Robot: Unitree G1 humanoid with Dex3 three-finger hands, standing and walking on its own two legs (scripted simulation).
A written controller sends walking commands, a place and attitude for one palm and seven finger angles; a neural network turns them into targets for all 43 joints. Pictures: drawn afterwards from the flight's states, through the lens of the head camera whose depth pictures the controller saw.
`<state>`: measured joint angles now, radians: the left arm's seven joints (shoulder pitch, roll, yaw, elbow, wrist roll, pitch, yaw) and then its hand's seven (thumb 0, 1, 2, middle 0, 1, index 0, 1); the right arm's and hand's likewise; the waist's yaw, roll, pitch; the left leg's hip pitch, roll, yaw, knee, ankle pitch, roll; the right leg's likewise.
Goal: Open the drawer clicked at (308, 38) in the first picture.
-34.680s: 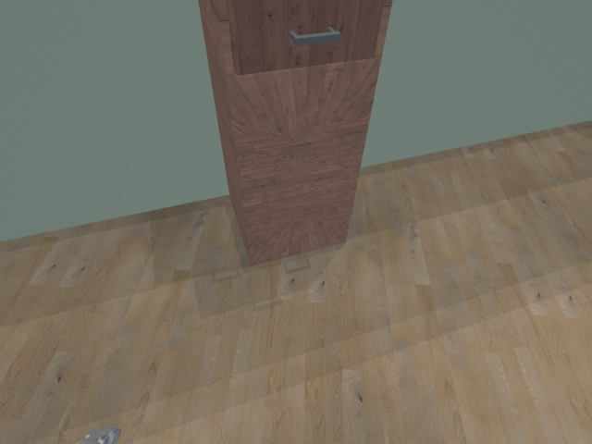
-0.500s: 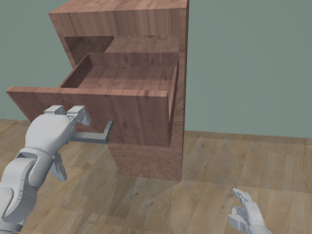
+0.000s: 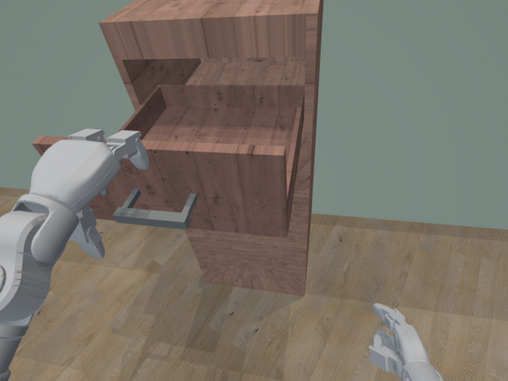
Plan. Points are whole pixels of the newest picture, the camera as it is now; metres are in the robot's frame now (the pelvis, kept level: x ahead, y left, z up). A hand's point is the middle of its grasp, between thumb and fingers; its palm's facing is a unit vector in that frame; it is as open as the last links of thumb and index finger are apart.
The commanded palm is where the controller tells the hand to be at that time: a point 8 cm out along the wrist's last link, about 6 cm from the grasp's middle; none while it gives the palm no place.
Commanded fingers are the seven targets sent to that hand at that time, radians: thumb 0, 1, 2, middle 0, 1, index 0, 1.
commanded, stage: lift the hand off the handle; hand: left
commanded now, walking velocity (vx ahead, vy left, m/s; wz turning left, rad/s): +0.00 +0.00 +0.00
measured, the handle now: (157, 207) +0.31 +0.21 +0.14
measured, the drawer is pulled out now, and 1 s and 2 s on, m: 0.30 0.30 0.30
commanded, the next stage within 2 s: draw the hand back to the body in 0.42 s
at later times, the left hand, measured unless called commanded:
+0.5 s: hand (96, 138) +0.32 +0.25 +0.26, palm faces +0.17 +0.02 -0.99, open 13.8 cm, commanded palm +0.25 +0.24 +0.33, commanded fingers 0.00 -0.50 0.30 -0.30 -1.20 -0.30 -1.20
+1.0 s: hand (111, 201) +0.26 +0.22 +0.21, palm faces +0.10 -0.04 -0.99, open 13.9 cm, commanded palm +0.20 +0.26 +0.33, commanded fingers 0.00 -0.50 0.30 -0.30 -1.20 -0.30 -1.20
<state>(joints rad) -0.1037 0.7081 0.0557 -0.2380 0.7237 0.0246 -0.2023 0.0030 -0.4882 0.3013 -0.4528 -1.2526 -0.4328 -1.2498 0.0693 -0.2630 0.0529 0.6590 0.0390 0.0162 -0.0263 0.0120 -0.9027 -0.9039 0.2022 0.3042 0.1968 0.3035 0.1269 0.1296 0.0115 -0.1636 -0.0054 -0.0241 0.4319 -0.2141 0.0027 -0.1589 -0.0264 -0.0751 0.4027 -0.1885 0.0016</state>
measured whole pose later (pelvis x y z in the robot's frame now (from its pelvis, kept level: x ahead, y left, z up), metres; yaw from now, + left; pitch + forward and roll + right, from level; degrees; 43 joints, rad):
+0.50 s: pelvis -0.01 -0.01 +0.00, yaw -1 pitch -1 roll +0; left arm -0.37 0.74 0.10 -0.09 0.75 0.21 -0.36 0.00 -0.49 0.30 -0.33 -1.20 -0.32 -1.20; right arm 0.07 -0.30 0.07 0.60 0.07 0.08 0.02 0.01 -0.90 -0.90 0.20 0.30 0.20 0.30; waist 0.09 0.14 -0.03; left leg -0.24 0.00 0.00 0.46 -0.21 0.00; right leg -0.26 -0.02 -0.05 0.47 -0.19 -0.01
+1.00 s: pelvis +0.00 +0.00 -0.01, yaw -1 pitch -1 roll +0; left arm 0.03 0.70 0.12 -0.51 0.67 0.18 -0.33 0.00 -0.49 0.30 -0.32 -1.19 -0.31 -1.19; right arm 0.06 -0.29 0.06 0.58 0.05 0.04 0.01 0.01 -0.90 -0.90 0.20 0.30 0.20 0.30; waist 0.12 0.14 -0.02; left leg -0.24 0.00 -0.01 0.52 -0.26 0.01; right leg -0.25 -0.03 -0.06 0.51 -0.24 0.00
